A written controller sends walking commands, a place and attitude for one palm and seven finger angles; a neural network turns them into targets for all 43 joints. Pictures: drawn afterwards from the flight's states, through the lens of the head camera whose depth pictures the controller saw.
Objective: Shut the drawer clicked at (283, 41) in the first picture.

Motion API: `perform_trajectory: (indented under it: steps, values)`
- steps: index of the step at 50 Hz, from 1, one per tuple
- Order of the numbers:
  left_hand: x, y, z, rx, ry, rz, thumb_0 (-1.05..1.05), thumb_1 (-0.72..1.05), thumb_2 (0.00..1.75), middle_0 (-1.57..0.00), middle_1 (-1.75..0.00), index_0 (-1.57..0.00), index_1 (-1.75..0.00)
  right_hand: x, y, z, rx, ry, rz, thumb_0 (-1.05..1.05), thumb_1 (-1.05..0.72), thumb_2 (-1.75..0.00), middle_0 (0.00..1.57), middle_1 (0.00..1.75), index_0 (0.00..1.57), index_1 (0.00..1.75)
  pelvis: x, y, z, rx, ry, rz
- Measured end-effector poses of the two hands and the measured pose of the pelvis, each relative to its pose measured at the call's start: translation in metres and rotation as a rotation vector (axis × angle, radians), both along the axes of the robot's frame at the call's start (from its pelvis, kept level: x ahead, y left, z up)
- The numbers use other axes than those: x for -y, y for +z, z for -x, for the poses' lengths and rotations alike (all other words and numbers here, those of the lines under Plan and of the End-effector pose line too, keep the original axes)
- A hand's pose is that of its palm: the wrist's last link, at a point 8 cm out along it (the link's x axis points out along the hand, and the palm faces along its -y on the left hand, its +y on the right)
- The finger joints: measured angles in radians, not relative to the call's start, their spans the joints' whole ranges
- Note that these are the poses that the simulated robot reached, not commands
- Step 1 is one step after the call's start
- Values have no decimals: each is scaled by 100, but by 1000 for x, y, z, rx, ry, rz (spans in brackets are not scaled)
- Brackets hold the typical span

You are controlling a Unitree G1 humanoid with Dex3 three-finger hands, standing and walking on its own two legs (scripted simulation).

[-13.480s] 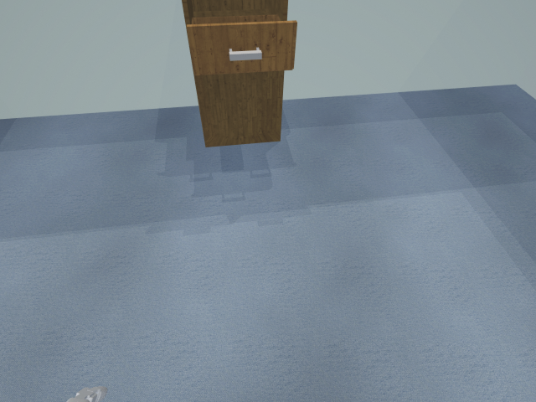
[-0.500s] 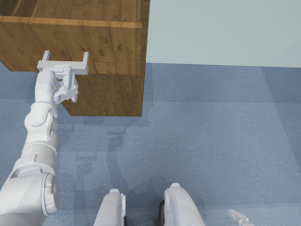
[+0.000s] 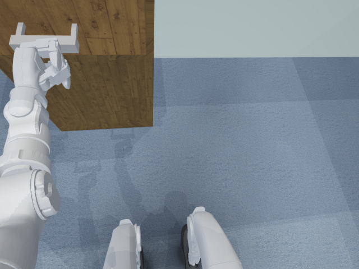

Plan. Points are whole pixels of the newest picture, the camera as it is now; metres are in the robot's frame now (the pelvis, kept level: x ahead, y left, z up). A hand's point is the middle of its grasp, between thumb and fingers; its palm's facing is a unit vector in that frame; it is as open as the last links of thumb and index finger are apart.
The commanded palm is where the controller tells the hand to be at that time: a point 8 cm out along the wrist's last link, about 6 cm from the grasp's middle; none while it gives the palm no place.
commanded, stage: push the drawer shut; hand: left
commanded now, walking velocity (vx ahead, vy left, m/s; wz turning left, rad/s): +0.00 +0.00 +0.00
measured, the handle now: (47, 36) +0.61 +0.23 +0.05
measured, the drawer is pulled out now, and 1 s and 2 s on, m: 0.06 0.00 0.00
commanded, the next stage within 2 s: pull the fist back off the drawer in 0.82 s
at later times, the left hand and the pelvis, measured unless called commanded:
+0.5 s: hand (66, 48) +0.58 +0.19 +0.05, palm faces +0.01 -1.00 -0.04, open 3.4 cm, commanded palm +0.58 +0.22 +0.05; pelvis +0.00 +0.00 -0.01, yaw -1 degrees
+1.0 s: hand (59, 41) +0.59 +0.20 +0.05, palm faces +0.00 -1.00 -0.06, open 3.3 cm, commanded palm +0.62 +0.21 +0.05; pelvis -0.02 +0.00 -0.02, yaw -1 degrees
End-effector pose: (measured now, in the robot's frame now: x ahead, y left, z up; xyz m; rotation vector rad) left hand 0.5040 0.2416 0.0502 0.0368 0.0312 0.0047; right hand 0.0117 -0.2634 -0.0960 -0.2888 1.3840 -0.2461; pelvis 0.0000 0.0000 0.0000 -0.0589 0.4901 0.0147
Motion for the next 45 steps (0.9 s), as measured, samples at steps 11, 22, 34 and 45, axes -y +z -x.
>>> perform_trajectory:
  steps: [11, 22, 34, 45]
  values:
    - [-1, 2, -21, -4, -1, -1, 5, 85, 92, -140, -160, -140, -160, -4, 2, 9, -33, -18, 3, 0, -90, -90, 21, 30, 20, 30, -1, -1, -2, -20, -4, 10]
    - [-2, 3, -44, -9, 3, -2, 5, 84, 93, -140, -160, -140, -160, -5, 1, 19, -73, -18, 15, 0, -90, -90, 21, 30, 20, 30, -2, -7, -1, -50, 1, 23]
    - [-6, 4, -63, -15, -5, -4, 6, 79, 93, -140, -160, -139, -160, -14, 4, 43, -136, -50, 12, 0, -90, -90, 21, 30, 20, 30, -3, -11, 1, -76, -5, 34]
    - [-14, 6, -66, -27, 4, -16, 6, 68, 94, -140, -160, -140, -160, -17, 3, 61, -163, -42, 32, 0, -90, -90, 21, 30, 20, 30, -3, -19, 11, -92, 11, 47]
